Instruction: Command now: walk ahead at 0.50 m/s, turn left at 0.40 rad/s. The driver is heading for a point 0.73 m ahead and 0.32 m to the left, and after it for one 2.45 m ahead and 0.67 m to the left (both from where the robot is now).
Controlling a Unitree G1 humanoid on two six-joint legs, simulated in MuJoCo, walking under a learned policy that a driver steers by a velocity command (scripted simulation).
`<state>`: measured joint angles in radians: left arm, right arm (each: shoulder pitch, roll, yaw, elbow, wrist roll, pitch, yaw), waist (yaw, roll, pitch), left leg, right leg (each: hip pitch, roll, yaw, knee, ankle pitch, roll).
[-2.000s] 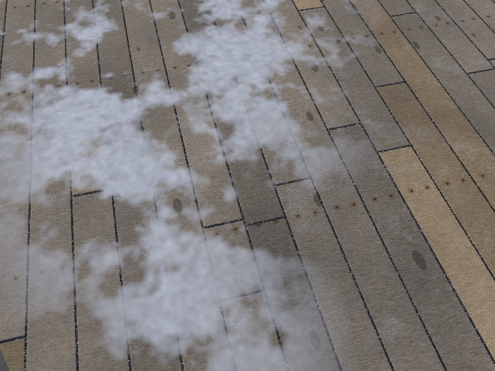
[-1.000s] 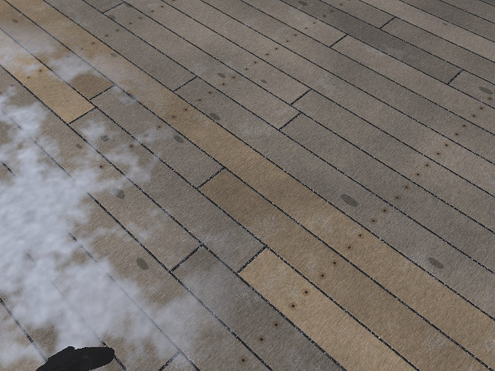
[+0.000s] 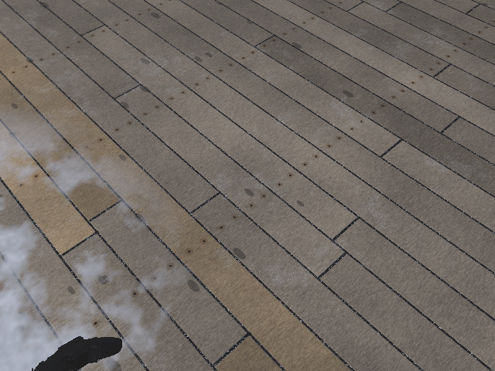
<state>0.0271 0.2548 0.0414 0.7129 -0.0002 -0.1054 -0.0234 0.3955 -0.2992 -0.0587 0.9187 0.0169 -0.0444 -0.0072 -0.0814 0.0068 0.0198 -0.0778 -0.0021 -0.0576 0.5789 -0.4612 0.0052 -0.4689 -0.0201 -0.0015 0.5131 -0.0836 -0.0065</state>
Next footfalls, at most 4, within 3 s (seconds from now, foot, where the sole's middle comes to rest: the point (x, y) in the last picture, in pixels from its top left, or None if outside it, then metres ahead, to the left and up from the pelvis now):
0.44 left None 0.27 0.14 -0.76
0.88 right None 0.34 -0.08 -0.76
1.28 left None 0.17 0.14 -0.76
1.70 right None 0.32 -0.02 -0.76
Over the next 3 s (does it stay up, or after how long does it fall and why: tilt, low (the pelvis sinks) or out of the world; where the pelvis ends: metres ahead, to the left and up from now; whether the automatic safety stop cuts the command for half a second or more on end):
stays up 0.65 0.43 0.01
